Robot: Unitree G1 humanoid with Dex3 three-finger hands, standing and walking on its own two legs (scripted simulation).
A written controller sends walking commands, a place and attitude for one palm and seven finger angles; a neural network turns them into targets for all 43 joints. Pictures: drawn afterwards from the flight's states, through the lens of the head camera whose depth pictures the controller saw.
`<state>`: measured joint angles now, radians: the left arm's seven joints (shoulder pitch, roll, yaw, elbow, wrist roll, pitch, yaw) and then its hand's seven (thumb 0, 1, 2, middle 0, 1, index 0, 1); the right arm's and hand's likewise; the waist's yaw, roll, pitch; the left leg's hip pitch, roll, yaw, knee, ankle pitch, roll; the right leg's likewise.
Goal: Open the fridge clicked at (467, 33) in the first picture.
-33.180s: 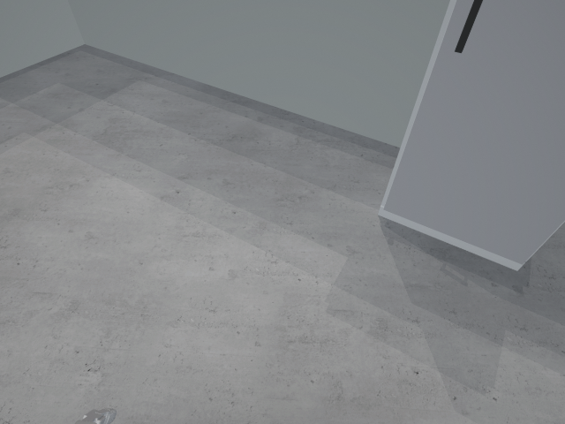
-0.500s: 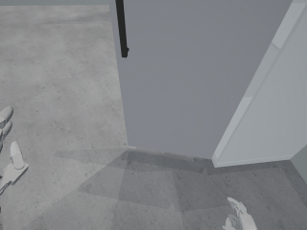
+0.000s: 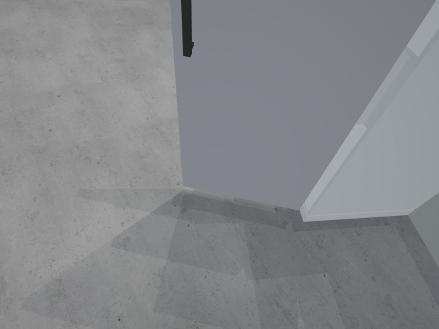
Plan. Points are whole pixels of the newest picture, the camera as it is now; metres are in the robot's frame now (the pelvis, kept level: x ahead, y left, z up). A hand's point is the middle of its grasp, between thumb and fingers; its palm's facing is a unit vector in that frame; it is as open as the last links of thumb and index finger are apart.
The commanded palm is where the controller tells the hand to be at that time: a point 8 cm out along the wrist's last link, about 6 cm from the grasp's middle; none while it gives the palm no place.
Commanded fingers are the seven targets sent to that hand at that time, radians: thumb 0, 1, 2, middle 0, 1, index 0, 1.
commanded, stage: let the arm hang, fingers relaxed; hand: left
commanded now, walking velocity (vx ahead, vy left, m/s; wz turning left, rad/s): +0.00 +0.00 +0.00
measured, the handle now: out of the picture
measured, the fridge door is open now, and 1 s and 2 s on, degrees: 73 73 73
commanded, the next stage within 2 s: look to check the result in 0.66 s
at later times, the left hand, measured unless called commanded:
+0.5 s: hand out of the picture +0.10 +0.25 -0.15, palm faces -0.05 -0.94 -0.33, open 7.3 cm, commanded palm none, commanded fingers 0.00 0.90 0.90 -0.20 -0.30 -0.20 -0.30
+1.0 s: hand out of the picture +0.10 +0.23 -0.15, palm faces -0.06 -0.95 -0.31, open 7.3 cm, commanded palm none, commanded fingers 0.00 0.90 0.90 -0.20 -0.30 -0.20 -0.30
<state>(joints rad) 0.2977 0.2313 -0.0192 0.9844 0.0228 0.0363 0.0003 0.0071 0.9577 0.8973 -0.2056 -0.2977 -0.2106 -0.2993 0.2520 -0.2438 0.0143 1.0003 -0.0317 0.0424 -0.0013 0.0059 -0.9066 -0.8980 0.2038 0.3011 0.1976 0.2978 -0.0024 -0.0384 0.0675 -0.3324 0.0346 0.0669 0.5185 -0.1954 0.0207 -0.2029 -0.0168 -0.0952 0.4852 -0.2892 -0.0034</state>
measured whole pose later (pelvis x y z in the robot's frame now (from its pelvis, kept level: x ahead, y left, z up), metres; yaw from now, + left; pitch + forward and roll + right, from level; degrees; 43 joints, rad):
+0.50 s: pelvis +0.02 +0.01 +0.01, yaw -1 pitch -1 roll +0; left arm 0.13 0.30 0.00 1.11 0.02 -0.02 0.01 0.00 0.91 0.90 -0.20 -0.30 -0.20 -0.30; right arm 0.13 -0.29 -0.01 1.11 -0.02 0.00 -0.01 0.00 -0.91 -0.90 0.21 0.30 0.20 0.30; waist -0.01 0.02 0.01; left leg -0.21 0.00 0.11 0.37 -0.15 0.04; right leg -0.11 -0.04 -0.06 0.37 -0.25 0.02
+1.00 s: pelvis +0.04 +0.00 +0.01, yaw -1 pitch +0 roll +0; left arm 0.13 0.31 0.00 1.14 0.02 -0.02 0.00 0.00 0.91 0.90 -0.20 -0.30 -0.21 -0.30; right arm 0.11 -0.31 0.00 1.14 -0.02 0.00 -0.01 0.00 -0.91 -0.90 0.20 0.30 0.20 0.30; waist -0.01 0.00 0.04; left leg -0.16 0.02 0.10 0.33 -0.16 0.01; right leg -0.05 -0.02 -0.07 0.29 -0.24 0.00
